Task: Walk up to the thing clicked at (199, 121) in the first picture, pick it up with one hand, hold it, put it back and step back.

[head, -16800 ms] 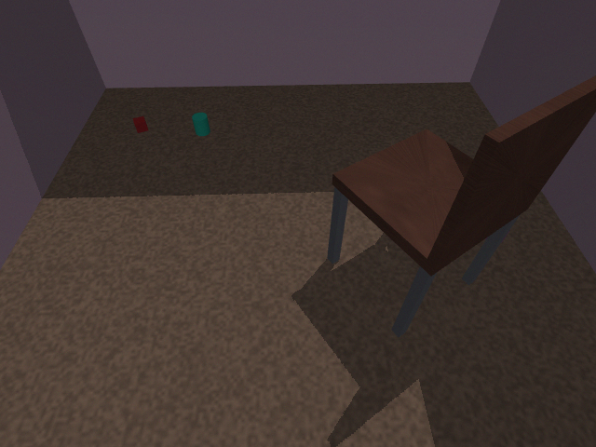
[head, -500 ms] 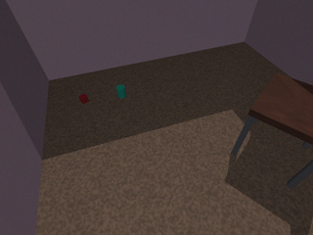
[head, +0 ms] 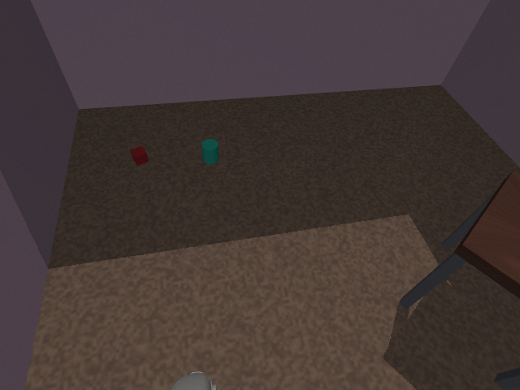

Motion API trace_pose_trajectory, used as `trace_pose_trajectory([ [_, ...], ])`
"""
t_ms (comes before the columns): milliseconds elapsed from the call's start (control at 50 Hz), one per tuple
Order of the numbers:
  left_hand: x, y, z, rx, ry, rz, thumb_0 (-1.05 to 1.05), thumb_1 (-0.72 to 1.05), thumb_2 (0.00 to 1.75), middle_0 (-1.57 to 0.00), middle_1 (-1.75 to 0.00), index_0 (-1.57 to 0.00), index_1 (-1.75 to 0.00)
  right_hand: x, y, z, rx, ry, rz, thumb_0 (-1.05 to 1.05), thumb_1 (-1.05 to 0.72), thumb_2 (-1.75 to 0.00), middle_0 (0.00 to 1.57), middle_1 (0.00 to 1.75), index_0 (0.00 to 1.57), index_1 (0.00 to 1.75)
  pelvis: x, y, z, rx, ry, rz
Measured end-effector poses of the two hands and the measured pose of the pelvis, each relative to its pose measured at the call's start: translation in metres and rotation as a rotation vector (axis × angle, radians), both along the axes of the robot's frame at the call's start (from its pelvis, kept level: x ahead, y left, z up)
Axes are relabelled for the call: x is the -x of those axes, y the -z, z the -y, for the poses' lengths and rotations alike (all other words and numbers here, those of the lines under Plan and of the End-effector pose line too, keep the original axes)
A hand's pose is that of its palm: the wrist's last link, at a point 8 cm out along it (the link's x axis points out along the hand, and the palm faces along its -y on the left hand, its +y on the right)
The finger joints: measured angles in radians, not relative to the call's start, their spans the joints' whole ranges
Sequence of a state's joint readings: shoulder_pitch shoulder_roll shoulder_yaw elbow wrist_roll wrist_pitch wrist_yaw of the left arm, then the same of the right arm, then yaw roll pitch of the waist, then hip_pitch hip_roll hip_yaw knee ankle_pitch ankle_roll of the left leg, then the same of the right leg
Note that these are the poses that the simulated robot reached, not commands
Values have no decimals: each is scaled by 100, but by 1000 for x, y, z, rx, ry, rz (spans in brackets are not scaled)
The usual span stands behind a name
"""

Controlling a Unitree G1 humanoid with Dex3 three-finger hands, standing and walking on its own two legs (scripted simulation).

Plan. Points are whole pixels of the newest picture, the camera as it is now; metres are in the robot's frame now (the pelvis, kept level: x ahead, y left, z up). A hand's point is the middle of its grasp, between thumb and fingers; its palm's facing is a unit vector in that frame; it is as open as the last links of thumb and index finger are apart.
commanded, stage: walk up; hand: left
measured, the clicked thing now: (210, 151) +1.27 +0.22 -0.70
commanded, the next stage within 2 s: none
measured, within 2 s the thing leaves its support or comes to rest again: neither
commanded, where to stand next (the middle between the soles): +0.84 +0.01 m, yaw -1 degrees
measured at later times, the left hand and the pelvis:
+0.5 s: hand (136, 262) +0.35 +0.24 -0.11, palm faces -0.03 -0.92 -0.40, open 7.4 cm; pelvis +0.25 -0.03 +0.00, yaw -1 degrees
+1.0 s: hand (125, 217) +0.48 +0.31 -0.15, palm faces -0.05 -0.94 -0.33, open 7.4 cm; pelvis +0.45 +0.04 +0.01, yaw -1 degrees
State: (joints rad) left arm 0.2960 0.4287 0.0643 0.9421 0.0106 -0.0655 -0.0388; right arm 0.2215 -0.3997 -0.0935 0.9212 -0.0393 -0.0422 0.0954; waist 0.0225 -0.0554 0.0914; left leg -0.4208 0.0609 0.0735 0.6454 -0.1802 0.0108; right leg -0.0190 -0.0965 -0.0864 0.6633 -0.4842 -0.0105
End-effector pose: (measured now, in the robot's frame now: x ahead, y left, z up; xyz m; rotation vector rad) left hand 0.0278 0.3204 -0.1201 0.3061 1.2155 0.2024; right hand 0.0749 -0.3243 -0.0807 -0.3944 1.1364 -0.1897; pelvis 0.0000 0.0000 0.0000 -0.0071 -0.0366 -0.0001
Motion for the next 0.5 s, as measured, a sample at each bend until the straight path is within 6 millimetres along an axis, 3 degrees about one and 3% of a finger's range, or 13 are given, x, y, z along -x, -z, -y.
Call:
trace_pose_trajectory([
  [60, -45, -5, -3, 9, 36, -7, 1, 90, 90, -20, -30, -20, -30, -26, -8, -13, -4, 32, 66, 1, -90, -89, 21, 30, 20, 30, -27, -7, -10, 24, -1, 3],
  [140, -111, -23, -7, 15, 70, 65, 1, 91, 90, -20, -30, -20, -30, -45, -20, -23, -11, 65, 57, 1, -90, -89, 21, 30, 20, 30, -66, -21, -14, 18, 9, 6],
  [220, -168, -37, -8, 7, 95, 121, 1, 91, 90, -20, -30, -20, -30, -63, -19, -22, -17, 77, 21, 1, -90, -89, 21, 30, 20, 30, -105, -25, -13, 1, 15, 11],
  [300, -217, -45, -3, -10, 130, 122, 1, 91, 90, -20, -30, -20, -30, -87, -9, -13, -32, 89, 0, 1, -90, -89, 21, 30, 20, 30, -143, -22, -7, -18, 30, 12],
  [380, -267, -45, 11, -37, 145, 122, 1, 91, 90, -20, -30, -20, -30, -120, 14, 3, -55, 109, -17, 1, -90, -89, 21, 30, 20, 30, -188, -10, 6, -35, 34, 8],
  [440, -299, -43, 24, -62, 128, 154, 1, 91, 90, -20, -30, -20, -30, -152, 35, 15, -66, 108, -39, 1, -90, -89, 21, 30, 20, 30, -221, 2, 19, -5, 26, 10],
  [500, -316, -48, 36, -62, 98, 191, 1, 91, 90, -20, -30, -20, -30, -191, 39, 15, -88, 75, -53, 1, -90, -89, 21, 30, 20, 30, -246, -2, 27, -19, 20, 21],
])
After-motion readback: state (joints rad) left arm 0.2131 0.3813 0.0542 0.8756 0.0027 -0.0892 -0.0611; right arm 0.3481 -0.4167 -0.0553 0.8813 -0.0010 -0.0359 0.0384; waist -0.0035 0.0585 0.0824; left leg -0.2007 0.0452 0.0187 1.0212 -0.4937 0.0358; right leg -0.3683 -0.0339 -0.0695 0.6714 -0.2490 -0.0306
